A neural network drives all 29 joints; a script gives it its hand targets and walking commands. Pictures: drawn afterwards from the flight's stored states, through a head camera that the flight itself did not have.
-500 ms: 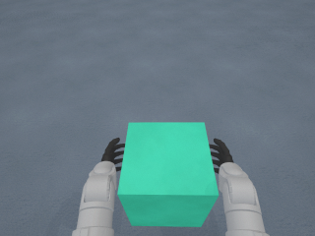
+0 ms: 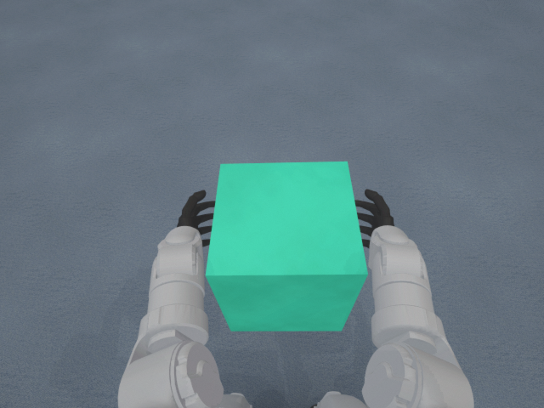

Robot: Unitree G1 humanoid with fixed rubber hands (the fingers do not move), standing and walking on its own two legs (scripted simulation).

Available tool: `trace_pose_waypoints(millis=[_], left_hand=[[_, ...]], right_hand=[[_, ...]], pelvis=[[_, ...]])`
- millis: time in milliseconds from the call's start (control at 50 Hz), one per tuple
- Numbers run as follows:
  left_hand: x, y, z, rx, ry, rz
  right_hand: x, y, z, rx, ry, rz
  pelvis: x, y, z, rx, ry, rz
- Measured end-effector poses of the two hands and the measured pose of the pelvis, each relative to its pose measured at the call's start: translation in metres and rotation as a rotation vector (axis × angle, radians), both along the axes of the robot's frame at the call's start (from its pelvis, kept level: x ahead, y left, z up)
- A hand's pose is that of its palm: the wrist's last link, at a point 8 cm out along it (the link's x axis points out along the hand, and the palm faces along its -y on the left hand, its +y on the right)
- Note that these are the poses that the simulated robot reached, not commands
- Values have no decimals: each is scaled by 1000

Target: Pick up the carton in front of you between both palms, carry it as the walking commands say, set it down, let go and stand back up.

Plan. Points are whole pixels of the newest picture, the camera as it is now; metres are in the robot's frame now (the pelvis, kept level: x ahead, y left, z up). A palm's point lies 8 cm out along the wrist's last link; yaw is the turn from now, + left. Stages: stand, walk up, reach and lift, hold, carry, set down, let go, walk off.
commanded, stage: set down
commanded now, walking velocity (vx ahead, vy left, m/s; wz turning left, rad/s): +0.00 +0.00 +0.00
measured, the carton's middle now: (284, 252) +0.38 +0.01 -0.06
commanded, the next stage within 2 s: none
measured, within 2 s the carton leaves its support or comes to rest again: neither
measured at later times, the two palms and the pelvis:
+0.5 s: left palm (215, 261) +0.42 +0.16 -0.19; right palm (351, 267) +0.42 -0.14 -0.19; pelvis +0.00 +0.01 -0.12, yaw +0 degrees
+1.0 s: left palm (225, 277) +0.46 +0.16 -0.35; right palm (338, 283) +0.45 -0.14 -0.35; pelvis -0.04 +0.00 -0.25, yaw +1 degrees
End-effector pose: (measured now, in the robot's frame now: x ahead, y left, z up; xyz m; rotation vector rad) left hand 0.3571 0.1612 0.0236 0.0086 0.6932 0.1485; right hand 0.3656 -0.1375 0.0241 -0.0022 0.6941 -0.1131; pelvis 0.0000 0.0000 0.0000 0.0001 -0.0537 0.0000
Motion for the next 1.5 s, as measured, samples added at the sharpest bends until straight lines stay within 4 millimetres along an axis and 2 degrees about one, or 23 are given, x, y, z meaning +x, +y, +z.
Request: trace_pose_waypoints(millis=[140, 220, 280, 440, 620, 1000, 1220, 1440, 1500], left_hand=[[16, 4, -84, 28, 13, -23], [26, 2, -136, 24, -8, -33], [35, 0, -165, 6, -36, -29], [59, 0, -200, -36, -69, -3], [74, 1, -243, -35, -21, -6], [100, 2, -374, -18, -20, -18], [118, 1, -440, -1, 3, -41], [133, 1, -516, 8, 21, -60], [137, 0, -535, 3, 28, -64]], right_hand=[[13, 5, -87, -27, 12, 15], [18, 2, -140, -23, -8, -3], [24, 0, -169, -6, -36, -25], [48, 1, -204, 30, -68, -57], [62, 1, -246, 19, -20, -50], [87, 2, -378, 19, -19, -51], [101, 1, -445, 3, 3, -49], [117, 1, -519, -11, 23, -42], [128, -1, -528, -28, 28, -29]], pelvis=[[-8, 1, -24, -2, 235, 12], [-10, 3, -45, -3, 388, 9], [-8, 5, -64, -2, 495, 6], [-3, 8, -109, 1, 671, 1], [-6, 9, -149, 1, 772, 4], [-37, 5, -254, 3, 869, 6], [-46, 4, -301, 0, 875, 6], [-47, 6, -344, -8, 842, 5], [-44, 7, -355, -10, 830, 2]])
